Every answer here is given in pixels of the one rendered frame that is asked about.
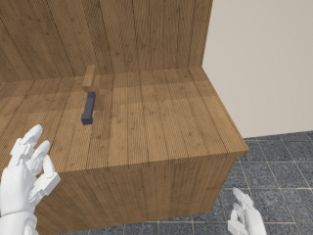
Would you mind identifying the right robot hand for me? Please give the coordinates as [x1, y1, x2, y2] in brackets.
[227, 187, 267, 235]

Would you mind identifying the robot left forearm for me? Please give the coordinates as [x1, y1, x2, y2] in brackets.
[0, 211, 39, 235]

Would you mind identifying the left robot hand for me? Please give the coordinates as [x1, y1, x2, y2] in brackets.
[0, 124, 61, 216]

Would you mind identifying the counter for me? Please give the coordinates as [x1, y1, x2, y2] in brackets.
[0, 0, 249, 235]

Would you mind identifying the tap lever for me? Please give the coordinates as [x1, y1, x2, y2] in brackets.
[80, 91, 96, 125]

